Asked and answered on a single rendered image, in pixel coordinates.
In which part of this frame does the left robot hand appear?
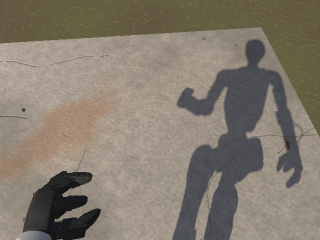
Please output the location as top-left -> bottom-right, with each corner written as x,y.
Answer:
22,171 -> 101,240

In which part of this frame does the left robot forearm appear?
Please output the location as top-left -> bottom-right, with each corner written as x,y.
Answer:
15,230 -> 52,240

